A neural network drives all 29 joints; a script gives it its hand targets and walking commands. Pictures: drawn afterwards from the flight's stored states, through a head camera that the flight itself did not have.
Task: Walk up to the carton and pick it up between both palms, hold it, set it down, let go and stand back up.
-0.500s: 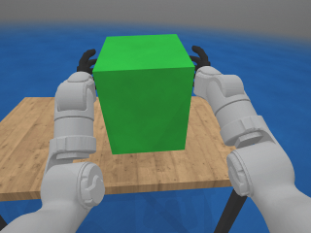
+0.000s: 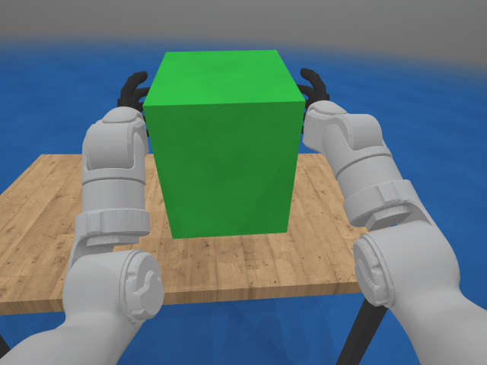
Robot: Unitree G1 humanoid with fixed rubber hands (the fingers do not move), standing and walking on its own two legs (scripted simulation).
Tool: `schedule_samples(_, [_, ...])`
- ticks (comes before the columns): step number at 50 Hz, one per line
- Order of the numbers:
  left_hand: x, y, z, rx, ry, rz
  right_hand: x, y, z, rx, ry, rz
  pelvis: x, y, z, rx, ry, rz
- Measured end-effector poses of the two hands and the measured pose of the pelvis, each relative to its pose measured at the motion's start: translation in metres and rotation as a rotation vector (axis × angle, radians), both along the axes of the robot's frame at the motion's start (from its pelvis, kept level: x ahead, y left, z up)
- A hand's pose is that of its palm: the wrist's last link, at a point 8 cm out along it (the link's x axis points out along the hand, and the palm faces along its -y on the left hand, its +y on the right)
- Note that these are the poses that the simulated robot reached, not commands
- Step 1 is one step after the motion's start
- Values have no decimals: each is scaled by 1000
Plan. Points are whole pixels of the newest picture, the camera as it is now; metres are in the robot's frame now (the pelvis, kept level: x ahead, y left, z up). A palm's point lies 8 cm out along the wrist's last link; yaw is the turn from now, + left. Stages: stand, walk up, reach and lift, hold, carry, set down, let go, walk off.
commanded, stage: hold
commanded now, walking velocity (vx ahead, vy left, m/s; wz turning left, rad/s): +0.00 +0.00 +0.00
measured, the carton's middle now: (225, 141) +0.39 +0.00 +0.28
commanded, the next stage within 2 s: none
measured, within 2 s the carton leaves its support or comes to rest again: neither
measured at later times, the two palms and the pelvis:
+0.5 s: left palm (131, 119) +0.38 +0.14 +0.32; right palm (315, 115) +0.37 -0.13 +0.33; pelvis -0.01 +0.00 +0.00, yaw +0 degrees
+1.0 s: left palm (136, 128) +0.38 +0.14 +0.30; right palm (314, 122) +0.38 -0.13 +0.32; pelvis +0.00 +0.00 +0.00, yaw +0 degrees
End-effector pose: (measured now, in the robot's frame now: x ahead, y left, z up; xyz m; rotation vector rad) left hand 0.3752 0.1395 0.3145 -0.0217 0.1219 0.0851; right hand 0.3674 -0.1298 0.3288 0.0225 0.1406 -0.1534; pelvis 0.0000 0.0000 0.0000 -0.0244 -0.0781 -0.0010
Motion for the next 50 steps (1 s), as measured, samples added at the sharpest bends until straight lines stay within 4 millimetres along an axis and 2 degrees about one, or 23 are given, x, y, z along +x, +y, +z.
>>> schedule_samples(7, [-1, 0, -2, 6, 1, -7, -2, 0, 2, 2, 1, -6, -1, 1, 0, -2, -4, 5])
schedule_samples(17, [0, -3, -9, 8, 34, -10, -2, -2, -8, 9, 32, -12, -5, 4, 0, -2, 2, 0])
schedule_samples(26, [3, 0, 4, 10, 15, 1, 2, 1, 2, 17, 13, -3, -5, 3, 0, -4, 23, 4])
schedule_samples(31, [7, 3, 4, 5, 21, -3, 5, 3, 1, 2, 20, -4, -2, 4, 0, -3, 21, 2])
schedule_samples(41, [12, 5, -7, 19, 34, -3, 11, 5, -8, 1, 34, 0, 3, 4, 0, -6, 13, 6])
schedule_samples(50, [9, -3, -14, 19, 11, -4, 8, -2, -13, 11, 11, -4, 4, 4, 0, -6, 8, 7])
